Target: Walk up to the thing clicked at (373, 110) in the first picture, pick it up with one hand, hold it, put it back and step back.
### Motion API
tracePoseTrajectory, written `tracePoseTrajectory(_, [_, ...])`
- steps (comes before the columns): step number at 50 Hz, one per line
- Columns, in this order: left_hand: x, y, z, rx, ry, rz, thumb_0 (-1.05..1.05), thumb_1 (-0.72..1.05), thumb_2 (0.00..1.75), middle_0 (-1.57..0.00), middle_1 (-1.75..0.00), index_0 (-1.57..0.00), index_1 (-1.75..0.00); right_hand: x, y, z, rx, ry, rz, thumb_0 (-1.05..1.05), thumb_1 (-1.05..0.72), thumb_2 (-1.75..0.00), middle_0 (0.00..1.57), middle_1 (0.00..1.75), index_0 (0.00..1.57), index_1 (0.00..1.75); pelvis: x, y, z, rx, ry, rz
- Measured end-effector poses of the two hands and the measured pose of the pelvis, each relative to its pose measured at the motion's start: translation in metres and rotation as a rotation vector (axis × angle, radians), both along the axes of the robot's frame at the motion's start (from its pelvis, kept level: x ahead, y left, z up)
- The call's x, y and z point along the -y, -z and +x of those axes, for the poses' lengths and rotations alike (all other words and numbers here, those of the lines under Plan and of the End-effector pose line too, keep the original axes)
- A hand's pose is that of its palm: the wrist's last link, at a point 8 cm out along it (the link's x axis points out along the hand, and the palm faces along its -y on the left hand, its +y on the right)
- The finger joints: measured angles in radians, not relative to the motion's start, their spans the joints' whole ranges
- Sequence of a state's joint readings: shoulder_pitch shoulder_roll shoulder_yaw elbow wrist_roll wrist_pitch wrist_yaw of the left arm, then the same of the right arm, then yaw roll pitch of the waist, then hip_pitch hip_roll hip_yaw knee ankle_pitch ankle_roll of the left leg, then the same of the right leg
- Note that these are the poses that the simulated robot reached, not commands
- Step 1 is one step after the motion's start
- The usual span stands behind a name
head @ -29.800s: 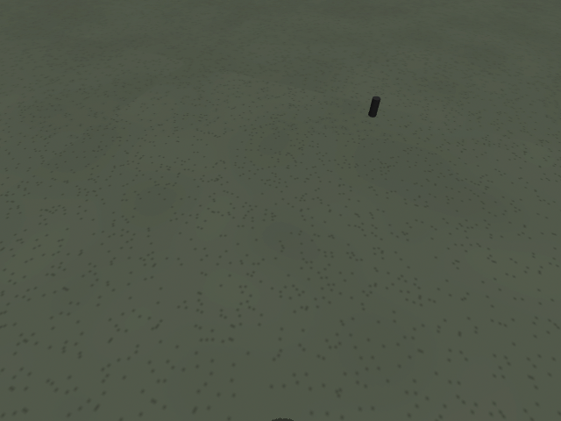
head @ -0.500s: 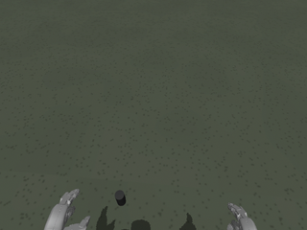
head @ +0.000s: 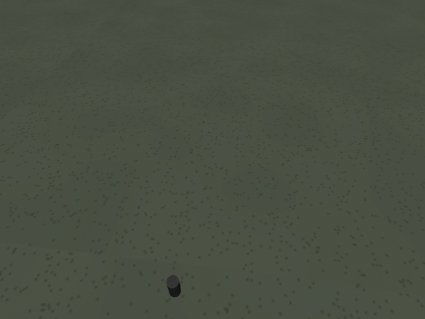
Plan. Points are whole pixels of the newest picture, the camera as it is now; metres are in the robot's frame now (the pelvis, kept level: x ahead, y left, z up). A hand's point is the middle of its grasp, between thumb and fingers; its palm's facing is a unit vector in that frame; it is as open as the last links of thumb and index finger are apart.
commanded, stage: stand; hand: left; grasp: from the side
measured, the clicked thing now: (173, 286) +0.40 +0.17 -0.71
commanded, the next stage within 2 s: step back in 1.60 s
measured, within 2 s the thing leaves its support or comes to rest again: neither
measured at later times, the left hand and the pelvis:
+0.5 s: hand out of the picture +0.04 +0.23 -0.15, palm faces -0.01 -0.94 -0.34, open 7.4 cm; pelvis -0.01 -0.01 +0.01, yaw +0 degrees
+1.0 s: hand out of the picture +0.07 +0.23 -0.15, palm faces -0.01 -0.94 -0.34, open 7.4 cm; pelvis +0.00 -0.01 +0.01, yaw -1 degrees
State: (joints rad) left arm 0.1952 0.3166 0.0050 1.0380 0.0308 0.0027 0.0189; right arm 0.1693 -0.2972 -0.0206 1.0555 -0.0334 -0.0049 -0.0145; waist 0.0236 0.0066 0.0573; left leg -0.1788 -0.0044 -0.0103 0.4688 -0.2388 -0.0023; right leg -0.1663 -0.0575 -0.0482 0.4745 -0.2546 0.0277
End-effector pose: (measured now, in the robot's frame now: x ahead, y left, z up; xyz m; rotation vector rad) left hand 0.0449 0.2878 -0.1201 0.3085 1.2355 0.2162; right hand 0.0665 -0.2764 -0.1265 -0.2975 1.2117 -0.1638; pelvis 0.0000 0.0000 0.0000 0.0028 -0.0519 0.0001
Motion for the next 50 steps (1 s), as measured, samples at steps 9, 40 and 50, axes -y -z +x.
tracePoseTrajectory(9, [0.003, -0.005, -0.009, -0.019, -0.011, 0.001, 0.01, 0.90, 0.90, -0.21, -0.30, -0.20, -0.30, 0.003, -0.001, -0.004, -0.010, 0.007, 0.014, 0.00, -0.91, -0.90, 0.20, 0.30, 0.20, 0.30, 0.004, -0.005, -0.007, 0.012, -0.004, 0.001])
tracePoseTrajectory(40, [0.012, -0.007, 0.012, -0.022, 0.001, -0.010, 0.01, 0.90, 0.90, -0.21, -0.30, -0.20, -0.30, 0.025, -0.006, -0.012, -0.057, 0.031, -0.011, 0.00, -0.91, -0.90, 0.20, 0.30, 0.20, 0.30, 0.014, -0.009, -0.001, -0.001, 0.007, -0.002])
tracePoseTrajectory(50, [0.010, -0.011, 0.023, 0.002, 0.010, -0.003, 0.01, 0.90, 0.90, -0.21, -0.30, -0.20, -0.30, 0.025, -0.008, -0.001, -0.023, 0.027, -0.010, 0.00, -0.91, -0.90, 0.20, 0.30, 0.20, 0.30, 0.014, -0.009, 0.001, -0.001, 0.010, 0.000])
